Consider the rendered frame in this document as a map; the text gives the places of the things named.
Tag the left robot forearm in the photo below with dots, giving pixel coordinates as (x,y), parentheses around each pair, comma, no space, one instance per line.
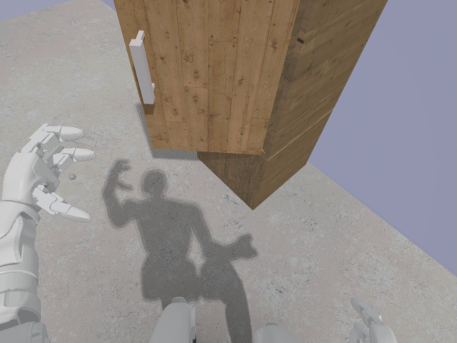
(19,265)

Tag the cupboard door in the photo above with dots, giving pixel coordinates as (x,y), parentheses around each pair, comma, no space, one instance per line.
(216,66)

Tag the left robot hand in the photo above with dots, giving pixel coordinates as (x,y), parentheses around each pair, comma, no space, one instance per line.
(26,171)

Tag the robot thigh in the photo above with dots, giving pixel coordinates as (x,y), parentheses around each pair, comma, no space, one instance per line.
(177,324)
(275,334)

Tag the right robot hand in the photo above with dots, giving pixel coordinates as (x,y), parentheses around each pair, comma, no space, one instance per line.
(378,332)

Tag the handle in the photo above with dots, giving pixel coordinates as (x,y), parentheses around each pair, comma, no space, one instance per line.
(142,68)

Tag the right robot thigh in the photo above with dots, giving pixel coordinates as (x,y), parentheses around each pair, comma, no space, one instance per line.
(275,334)

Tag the left robot upper arm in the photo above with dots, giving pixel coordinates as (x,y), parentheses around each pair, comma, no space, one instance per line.
(30,332)

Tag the left robot thigh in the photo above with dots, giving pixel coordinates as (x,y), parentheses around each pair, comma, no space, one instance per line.
(177,324)

